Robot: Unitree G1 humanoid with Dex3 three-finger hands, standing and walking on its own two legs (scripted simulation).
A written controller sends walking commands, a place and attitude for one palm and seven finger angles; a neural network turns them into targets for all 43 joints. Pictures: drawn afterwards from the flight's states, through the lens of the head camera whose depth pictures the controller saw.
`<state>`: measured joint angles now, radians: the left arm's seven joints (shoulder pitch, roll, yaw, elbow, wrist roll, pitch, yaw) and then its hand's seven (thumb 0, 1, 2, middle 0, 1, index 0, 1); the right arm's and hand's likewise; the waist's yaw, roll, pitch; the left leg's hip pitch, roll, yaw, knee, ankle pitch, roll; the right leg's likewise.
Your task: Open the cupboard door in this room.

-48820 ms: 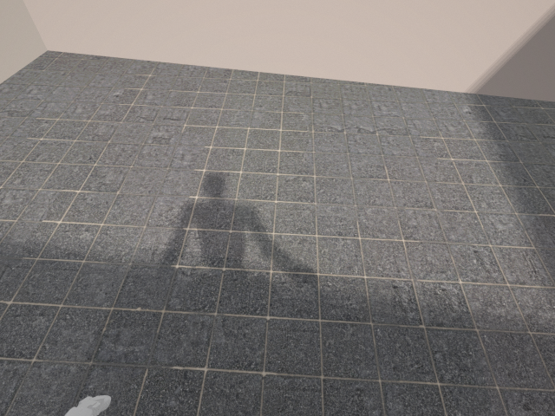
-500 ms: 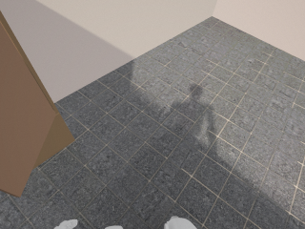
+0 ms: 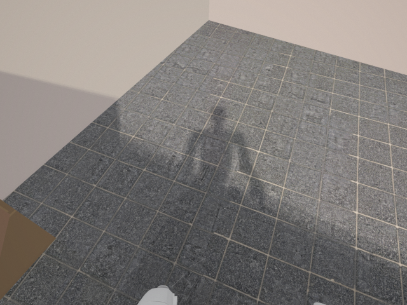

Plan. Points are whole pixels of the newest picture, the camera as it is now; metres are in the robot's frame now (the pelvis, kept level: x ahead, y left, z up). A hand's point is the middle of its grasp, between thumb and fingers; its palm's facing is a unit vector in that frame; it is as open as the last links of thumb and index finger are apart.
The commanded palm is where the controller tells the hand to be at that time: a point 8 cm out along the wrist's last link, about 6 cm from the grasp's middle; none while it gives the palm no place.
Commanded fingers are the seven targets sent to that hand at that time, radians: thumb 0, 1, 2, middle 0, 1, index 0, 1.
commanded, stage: walk to a spot facing it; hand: left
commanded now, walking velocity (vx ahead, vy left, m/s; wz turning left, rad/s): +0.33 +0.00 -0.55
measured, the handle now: out of the picture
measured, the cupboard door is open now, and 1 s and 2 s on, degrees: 42 42 42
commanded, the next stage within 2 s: turn to face it in 1.06 s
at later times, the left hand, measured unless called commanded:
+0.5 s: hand (186, 196) +0.40 +0.08 -0.16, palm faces -0.31 -0.92 -0.25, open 7.4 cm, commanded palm none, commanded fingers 0.00 0.90 0.90 -0.20 -0.30 -0.20 -0.30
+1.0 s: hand (197, 177) +0.48 +0.06 -0.18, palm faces -0.31 -0.93 -0.18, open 7.3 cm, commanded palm none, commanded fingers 0.00 0.90 0.90 -0.20 -0.30 -0.20 -0.30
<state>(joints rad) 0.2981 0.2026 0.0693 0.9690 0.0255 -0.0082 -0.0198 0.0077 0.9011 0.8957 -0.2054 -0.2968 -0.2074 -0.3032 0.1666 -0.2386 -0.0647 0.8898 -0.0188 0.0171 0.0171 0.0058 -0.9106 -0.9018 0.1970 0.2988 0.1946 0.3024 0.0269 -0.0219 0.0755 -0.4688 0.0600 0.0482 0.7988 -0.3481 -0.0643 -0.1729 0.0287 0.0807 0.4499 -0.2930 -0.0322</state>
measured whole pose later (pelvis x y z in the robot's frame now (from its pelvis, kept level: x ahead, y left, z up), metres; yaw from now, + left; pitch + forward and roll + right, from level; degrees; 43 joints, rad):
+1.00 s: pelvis +0.40 -0.11 +0.00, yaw -22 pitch +0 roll +0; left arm 0.26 0.20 0.08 1.07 0.03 -0.01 -0.03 0.01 0.91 0.90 -0.20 -0.30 -0.20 -0.30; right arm 0.24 -0.15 -0.04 0.99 -0.04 -0.07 -0.01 -0.01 -0.93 -0.90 0.20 0.30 0.20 0.30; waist 0.02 -0.03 0.05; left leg -0.26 0.06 0.18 0.49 -0.23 0.01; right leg -0.48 -0.05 -0.04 1.14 -0.33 -0.02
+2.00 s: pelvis +0.60 -0.30 -0.01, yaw +1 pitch +2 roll +1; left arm 0.15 0.21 0.05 0.87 0.02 0.00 0.03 0.01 0.90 0.90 -0.20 -0.30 -0.20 -0.30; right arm 0.16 -0.27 -0.09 0.92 -0.02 0.08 0.02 0.00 -0.91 -0.90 0.20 0.30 0.20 0.30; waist -0.02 0.04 0.09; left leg -0.54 -0.02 -0.04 1.00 -0.46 -0.03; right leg -0.28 -0.06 -0.07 0.59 -0.35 0.00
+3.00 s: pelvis +0.66 -0.35 -0.02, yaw +39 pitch +1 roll +1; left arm 0.22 0.23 0.06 0.90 0.01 0.04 0.02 0.01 0.90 0.90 -0.21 -0.30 -0.21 -0.30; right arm 0.10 -0.22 -0.06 0.89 -0.02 0.04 0.03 0.00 -0.91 -0.90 0.20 0.30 0.19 0.30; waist 0.00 -0.07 0.12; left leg -0.33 0.00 0.09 0.65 -0.30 0.03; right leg -0.35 -0.16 -0.17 0.89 -0.53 0.06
